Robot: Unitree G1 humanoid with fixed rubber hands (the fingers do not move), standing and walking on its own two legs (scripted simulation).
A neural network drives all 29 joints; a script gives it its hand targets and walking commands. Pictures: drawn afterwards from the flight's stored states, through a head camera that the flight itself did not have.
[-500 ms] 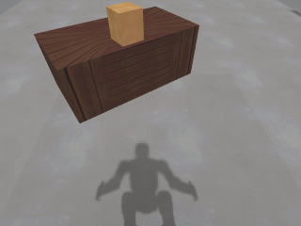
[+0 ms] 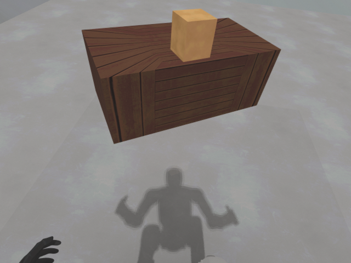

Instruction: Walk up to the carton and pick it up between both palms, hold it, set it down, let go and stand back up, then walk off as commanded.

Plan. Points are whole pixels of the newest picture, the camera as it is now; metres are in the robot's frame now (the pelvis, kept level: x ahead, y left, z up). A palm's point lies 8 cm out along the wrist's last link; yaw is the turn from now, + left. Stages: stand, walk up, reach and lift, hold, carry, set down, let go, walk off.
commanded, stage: walk up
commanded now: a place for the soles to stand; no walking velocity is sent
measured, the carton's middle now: (192, 35) +1.49 -0.17 -0.08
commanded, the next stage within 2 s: none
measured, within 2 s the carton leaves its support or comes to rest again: neither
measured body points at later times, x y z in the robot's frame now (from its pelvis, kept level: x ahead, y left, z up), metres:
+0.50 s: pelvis +0.26 -0.05 -0.02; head +0.26 -0.03 +0.42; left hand +0.29 +0.31 -0.08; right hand +0.49 -0.34 -0.04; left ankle +0.33 +0.05 -0.73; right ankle +0.23 -0.19 -0.72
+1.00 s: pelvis +0.50 -0.14 -0.02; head +0.51 -0.14 +0.43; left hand +0.58 +0.21 -0.06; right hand +0.69 -0.45 -0.07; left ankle +0.43 -0.01 -0.66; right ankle +0.58 -0.25 -0.73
